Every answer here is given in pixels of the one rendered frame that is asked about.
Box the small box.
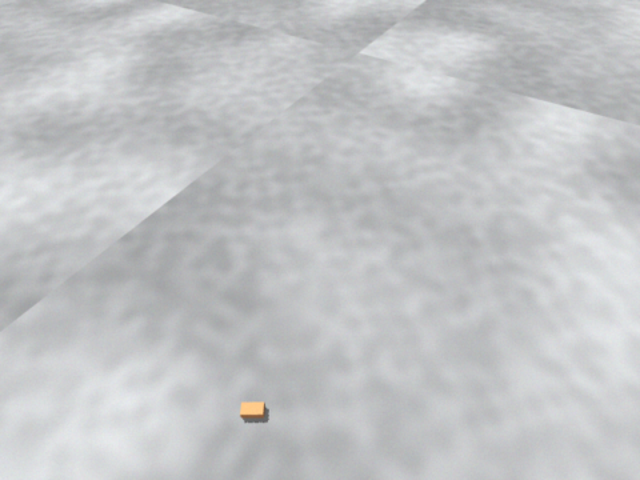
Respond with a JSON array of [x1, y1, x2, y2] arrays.
[[240, 402, 265, 418]]

